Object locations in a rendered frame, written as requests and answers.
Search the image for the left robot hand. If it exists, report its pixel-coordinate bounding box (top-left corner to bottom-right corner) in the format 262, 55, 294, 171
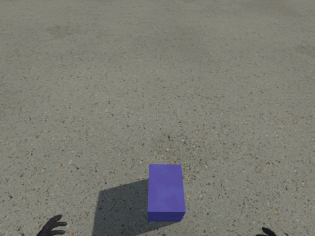
37, 214, 67, 236

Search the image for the carton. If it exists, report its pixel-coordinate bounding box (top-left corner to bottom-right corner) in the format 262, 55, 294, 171
147, 164, 186, 222

